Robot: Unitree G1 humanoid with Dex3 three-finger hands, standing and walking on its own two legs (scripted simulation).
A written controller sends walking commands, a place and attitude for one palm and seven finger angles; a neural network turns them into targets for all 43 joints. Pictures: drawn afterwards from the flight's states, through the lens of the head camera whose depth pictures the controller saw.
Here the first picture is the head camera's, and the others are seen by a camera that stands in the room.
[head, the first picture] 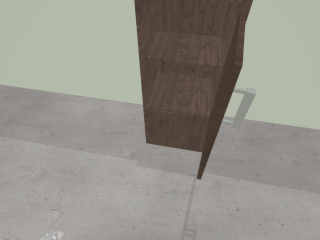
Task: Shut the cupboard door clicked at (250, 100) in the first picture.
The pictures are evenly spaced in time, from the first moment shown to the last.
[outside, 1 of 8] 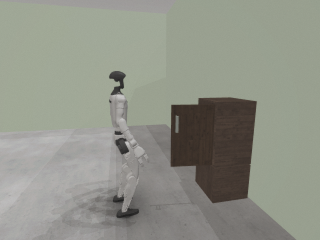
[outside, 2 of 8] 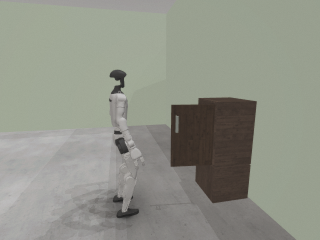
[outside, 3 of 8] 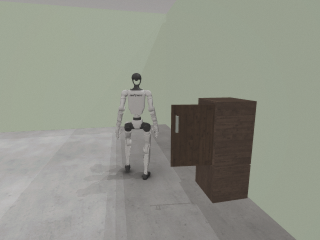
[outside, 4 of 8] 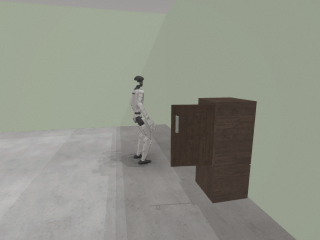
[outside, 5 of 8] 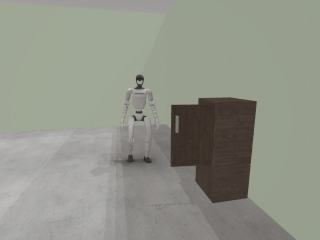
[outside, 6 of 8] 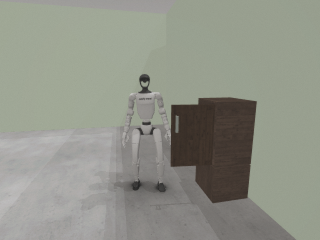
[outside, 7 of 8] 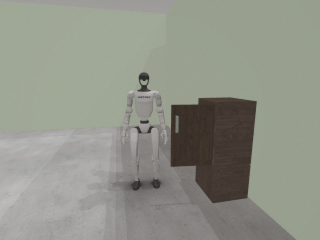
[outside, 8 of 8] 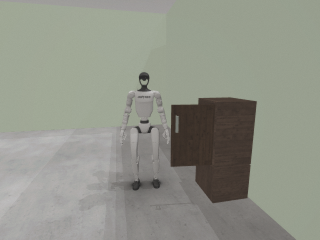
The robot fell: no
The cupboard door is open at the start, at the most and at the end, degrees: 83 83 83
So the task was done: no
